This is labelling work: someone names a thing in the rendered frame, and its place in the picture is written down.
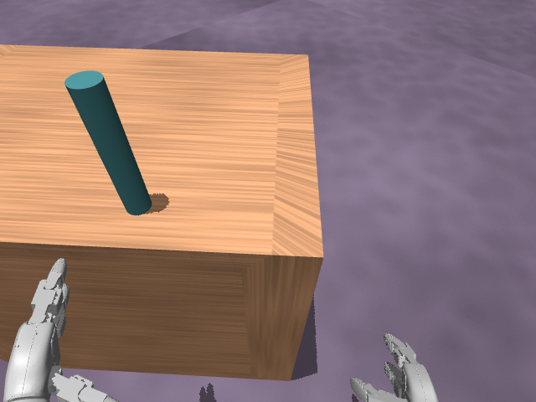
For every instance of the left robot hand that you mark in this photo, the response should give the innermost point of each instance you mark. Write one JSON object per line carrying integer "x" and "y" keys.
{"x": 33, "y": 367}

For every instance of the can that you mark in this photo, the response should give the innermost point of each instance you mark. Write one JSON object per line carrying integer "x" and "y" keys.
{"x": 92, "y": 99}

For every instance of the right robot hand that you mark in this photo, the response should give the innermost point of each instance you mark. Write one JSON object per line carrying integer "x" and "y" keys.
{"x": 413, "y": 384}

